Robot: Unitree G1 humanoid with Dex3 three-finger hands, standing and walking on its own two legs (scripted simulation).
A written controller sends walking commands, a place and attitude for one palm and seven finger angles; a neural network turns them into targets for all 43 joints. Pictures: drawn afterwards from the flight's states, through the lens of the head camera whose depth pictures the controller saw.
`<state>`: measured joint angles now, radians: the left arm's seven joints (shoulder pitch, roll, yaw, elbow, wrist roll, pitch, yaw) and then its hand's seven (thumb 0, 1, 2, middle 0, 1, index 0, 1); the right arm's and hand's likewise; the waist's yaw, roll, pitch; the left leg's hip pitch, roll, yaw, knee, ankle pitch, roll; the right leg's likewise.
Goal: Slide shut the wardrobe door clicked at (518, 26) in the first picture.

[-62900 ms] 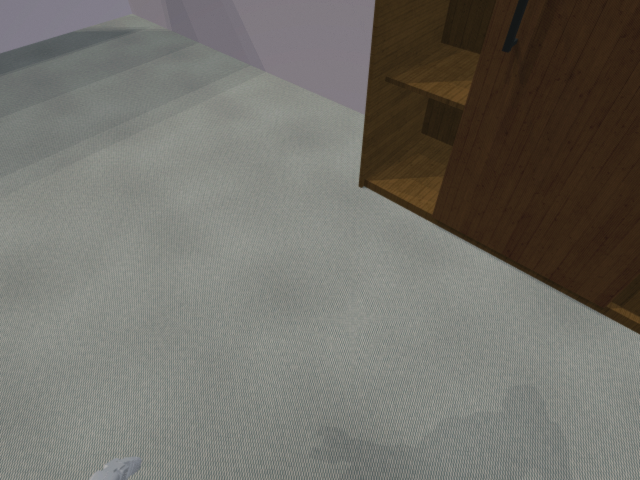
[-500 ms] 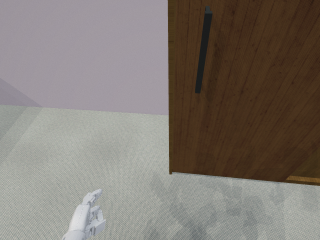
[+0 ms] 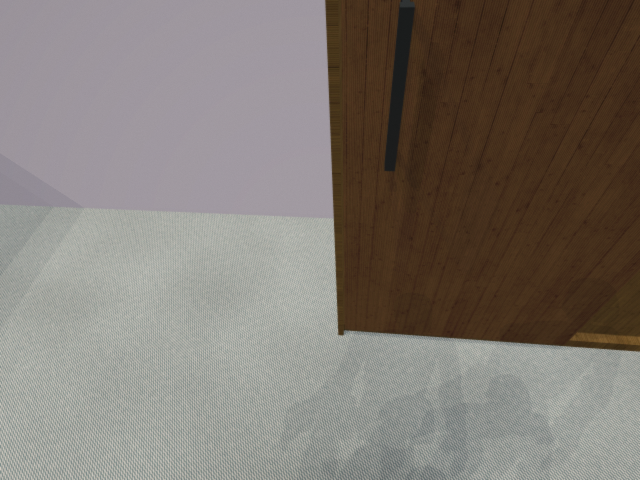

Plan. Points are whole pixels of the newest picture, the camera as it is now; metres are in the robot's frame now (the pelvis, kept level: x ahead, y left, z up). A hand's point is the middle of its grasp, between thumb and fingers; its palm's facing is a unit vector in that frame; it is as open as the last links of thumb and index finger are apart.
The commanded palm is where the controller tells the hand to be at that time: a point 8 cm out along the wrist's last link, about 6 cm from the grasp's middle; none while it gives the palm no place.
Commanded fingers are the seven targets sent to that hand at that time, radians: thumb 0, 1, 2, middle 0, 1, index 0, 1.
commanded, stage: let the arm hang, fingers relaxed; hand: right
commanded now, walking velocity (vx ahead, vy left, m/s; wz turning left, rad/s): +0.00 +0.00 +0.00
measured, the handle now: (396, 92) +0.63 -0.08 +0.15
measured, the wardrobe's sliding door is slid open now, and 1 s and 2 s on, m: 0.00 0.00 0.00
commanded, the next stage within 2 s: look to check the result in 0.72 s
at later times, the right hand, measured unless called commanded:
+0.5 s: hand out of the picture +0.01 -0.17 -0.18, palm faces +0.00 +0.98 -0.17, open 7.3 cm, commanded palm none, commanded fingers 0.00 -0.90 -0.90 0.20 0.30 0.20 0.30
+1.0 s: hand out of the picture +0.03 -0.17 -0.17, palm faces -0.02 +0.98 -0.20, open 7.4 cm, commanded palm none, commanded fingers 0.00 -0.90 -0.90 0.20 0.30 0.20 0.30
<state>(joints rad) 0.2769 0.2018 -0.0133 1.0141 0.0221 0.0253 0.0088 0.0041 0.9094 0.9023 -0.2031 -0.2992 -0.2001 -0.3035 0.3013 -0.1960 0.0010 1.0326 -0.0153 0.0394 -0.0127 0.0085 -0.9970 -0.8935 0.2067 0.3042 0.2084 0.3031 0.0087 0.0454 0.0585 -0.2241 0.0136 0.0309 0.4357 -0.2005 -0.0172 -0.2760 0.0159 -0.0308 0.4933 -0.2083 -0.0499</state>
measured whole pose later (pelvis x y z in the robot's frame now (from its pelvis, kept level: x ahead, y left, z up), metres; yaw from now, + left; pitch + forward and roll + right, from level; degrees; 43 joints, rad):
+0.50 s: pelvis +0.01 -0.01 +0.00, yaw +1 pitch -1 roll +0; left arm 0.30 0.11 0.00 1.12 0.02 0.01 0.03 0.01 0.92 0.90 -0.21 -0.30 -0.20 -0.30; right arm 0.26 -0.14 0.00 1.14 -0.01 0.00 -0.03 0.01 -0.91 -0.90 0.20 0.30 0.20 0.30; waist 0.01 -0.01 0.03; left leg -0.20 0.04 0.01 0.42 -0.20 -0.03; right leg -0.23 0.04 -0.05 0.43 -0.19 -0.06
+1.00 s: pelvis +0.02 +0.00 +0.01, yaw +1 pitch -1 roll +0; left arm 0.24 0.16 0.00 1.13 0.01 0.00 0.03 0.00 0.91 0.90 -0.20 -0.30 -0.20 -0.30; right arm 0.23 -0.17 0.00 1.17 -0.01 -0.01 -0.03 0.01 -0.91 -0.90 0.20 0.30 0.20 0.30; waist 0.01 0.00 0.06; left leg -0.15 0.02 0.01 0.37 -0.20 -0.02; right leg -0.17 0.02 -0.05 0.39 -0.20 -0.05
